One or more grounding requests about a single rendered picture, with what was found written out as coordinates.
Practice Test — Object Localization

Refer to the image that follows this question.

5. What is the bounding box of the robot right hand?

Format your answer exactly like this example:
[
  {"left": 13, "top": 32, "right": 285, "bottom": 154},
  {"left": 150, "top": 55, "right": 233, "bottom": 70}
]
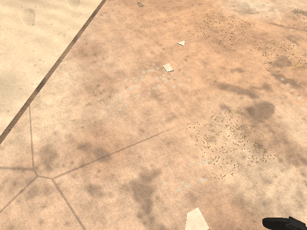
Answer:
[{"left": 262, "top": 217, "right": 307, "bottom": 230}]

